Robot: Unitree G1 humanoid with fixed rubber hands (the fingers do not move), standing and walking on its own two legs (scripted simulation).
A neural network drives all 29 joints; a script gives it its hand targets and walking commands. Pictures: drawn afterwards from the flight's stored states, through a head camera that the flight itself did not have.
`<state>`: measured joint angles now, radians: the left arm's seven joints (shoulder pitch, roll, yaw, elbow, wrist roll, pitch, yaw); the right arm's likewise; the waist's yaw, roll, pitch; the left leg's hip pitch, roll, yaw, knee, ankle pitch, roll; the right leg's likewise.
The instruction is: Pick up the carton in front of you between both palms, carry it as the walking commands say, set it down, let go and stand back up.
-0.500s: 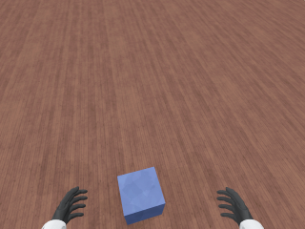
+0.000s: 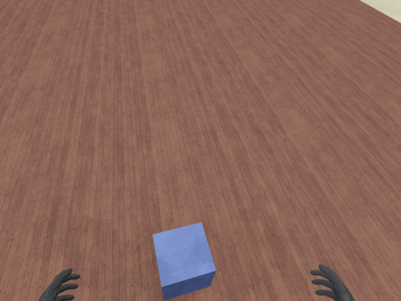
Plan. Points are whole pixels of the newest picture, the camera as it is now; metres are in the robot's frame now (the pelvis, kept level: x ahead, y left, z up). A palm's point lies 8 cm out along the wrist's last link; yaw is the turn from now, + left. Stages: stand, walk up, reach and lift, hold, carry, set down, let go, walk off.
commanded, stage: stand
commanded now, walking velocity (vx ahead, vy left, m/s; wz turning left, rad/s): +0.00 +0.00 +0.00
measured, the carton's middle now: (182, 261) +0.39 +0.03 -0.65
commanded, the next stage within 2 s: none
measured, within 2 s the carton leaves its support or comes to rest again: neither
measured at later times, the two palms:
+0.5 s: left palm out of the picture +0.13 +0.30 -0.10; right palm out of the picture +0.12 -0.29 -0.08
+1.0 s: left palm out of the picture +0.10 +0.31 -0.10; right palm out of the picture +0.09 -0.30 -0.09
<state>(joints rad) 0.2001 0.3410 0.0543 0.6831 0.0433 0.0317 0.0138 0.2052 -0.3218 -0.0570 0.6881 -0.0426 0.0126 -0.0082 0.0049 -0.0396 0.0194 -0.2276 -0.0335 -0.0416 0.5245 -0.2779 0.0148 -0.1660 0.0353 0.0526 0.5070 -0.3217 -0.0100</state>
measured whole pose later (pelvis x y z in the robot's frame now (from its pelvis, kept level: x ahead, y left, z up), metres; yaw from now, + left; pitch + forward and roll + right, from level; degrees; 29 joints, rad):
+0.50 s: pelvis +0.01 +0.01 +0.01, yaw -1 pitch -2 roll +0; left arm 0.13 0.37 0.01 0.93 0.03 0.00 0.02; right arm 0.15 -0.35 -0.01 0.89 -0.02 -0.01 -0.03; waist 0.00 -0.03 0.02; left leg -0.14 -0.04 -0.02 0.42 -0.24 0.03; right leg -0.09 0.02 0.07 0.41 -0.28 0.01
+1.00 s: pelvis +0.00 +0.00 +0.01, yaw -1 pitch -2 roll +0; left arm 0.13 0.39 0.00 1.01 0.02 0.00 0.02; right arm 0.14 -0.38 0.00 0.99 -0.02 -0.01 -0.02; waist 0.00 -0.02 0.03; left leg -0.12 -0.04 -0.03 0.36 -0.19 0.02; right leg -0.07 0.02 0.07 0.35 -0.24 0.00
